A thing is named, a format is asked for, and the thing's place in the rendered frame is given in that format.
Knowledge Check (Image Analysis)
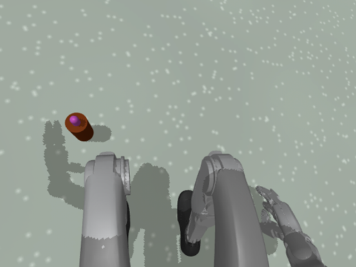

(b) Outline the right robot hand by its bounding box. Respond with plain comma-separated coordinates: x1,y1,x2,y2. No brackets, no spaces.
256,186,303,241

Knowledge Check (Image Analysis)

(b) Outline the bottle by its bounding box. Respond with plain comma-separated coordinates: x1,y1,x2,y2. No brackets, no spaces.
65,112,93,141

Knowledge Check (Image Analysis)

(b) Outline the right robot arm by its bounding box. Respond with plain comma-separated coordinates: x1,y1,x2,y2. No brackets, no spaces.
283,232,327,267

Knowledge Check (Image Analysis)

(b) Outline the right robot foot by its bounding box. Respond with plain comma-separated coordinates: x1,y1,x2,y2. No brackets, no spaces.
177,190,201,256

